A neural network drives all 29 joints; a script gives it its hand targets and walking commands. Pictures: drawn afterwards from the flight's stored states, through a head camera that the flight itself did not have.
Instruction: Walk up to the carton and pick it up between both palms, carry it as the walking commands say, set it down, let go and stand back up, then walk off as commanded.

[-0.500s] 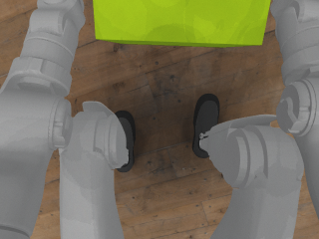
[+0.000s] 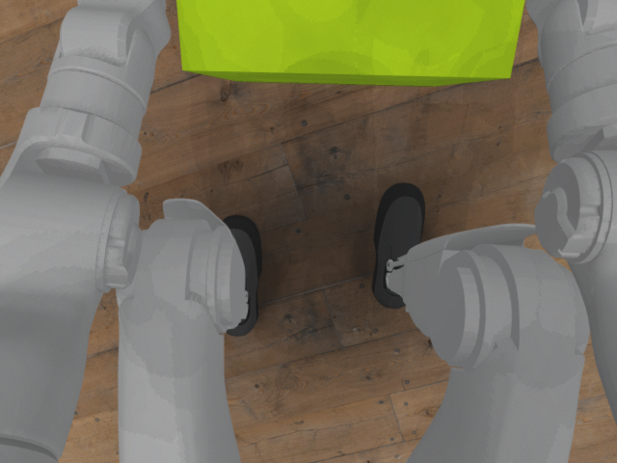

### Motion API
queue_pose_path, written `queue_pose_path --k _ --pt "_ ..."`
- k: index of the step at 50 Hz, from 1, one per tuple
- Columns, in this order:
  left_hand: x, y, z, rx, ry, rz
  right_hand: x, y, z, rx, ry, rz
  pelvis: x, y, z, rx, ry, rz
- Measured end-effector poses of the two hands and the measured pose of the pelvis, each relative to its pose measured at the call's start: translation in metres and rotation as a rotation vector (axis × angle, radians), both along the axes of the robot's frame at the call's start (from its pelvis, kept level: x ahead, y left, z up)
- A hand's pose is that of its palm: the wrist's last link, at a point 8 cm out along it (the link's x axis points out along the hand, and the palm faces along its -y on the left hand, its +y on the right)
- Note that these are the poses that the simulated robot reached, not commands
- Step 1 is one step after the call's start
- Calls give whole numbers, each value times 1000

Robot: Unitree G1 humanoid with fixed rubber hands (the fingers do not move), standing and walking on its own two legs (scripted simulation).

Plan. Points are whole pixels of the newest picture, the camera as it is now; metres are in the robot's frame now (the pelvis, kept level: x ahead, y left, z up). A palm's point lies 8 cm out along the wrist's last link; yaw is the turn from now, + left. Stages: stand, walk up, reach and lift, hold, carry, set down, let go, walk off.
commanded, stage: reach and lift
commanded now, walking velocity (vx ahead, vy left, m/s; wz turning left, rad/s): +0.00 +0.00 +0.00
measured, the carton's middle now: out of the picture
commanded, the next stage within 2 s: none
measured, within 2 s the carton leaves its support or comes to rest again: neither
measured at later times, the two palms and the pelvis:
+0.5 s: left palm out of the picture +0.55 +0.15 -0.12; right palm out of the picture +0.55 -0.21 -0.11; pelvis -0.01 +0.01 +0.00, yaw +0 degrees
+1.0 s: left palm out of the picture +0.54 +0.15 -0.05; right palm out of the picture +0.53 -0.22 -0.05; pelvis -0.02 +0.00 +0.04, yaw +0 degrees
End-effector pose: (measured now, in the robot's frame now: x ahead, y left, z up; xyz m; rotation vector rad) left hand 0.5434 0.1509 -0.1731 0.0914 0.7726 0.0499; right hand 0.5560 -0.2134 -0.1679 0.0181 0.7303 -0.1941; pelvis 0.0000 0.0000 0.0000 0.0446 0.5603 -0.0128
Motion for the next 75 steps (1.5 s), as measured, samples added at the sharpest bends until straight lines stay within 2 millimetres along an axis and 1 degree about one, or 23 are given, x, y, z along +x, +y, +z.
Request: queue_pose_path --k 5,12,19,22,25,29,32,37,43,47,52,58,64,75 --pt "2 2 8 6 -38 2 9 3 15 -12 -41 10 -4 3 1 -5 -40 2" --pt "2 0 16 -36 -25 4 1 1 30 -65 -27 22 -7 6 2 -15 -63 12" --pt "3 1 42 -35 -52 2 -1 1 54 -65 -55 21 -11 8 3 -20 -103 16" --pt "4 2 51 -31 -50 6 -4 3 55 -46 -55 13 -13 7 4 -18 -114 16" --pt "4 2 53 -23 -39 7 -5 2 53 -28 -45 6 -13 6 4 -16 -115 17" --pt "5 -3 56 -17 -31 1 -6 -2 53 -18 -37 -4 -13 5 6 -13 -113 17" --pt "7 -8 62 -19 -41 -6 -8 -7 58 -20 -47 -9 -13 4 8 -10 -115 16" --pt "6 -12 80 -26 -56 -5 -14 -12 73 -29 -62 -13 -15 4 15 -8 -134 12" --pt "-3 -11 101 -35 -58 7 -21 -11 95 -10 -67 -26 -20 3 24 -7 -168 9" --pt "-8 -6 111 -46 -60 22 -24 -6 106 -4 -69 -26 -22 4 31 -7 -177 10" --pt "-8 -3 124 -49 -69 26 -24 -3 118 -8 -78 -23 -24 4 39 -9 -179 12" --pt "-10 -3 137 -52 -67 21 -30 -3 131 -13 -75 -29 -25 6 49 -12 -187 11" --pt "-18 -4 150 -51 -67 20 -38 -3 145 -22 -74 -22 -27 5 60 -10 -199 11" --pt "-28 -5 193 -63 -84 41 -46 -5 185 -4 -92 -31 -34 2 86 -2 -233 9"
